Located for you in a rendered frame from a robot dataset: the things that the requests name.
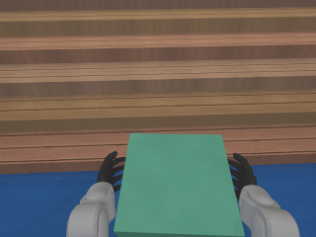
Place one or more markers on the robot left forearm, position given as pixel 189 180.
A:
pixel 92 217

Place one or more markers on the left robot hand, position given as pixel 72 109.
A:
pixel 107 171

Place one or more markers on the robot right forearm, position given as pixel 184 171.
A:
pixel 264 216

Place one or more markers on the right robot hand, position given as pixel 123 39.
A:
pixel 244 174

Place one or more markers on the carton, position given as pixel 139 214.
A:
pixel 177 185

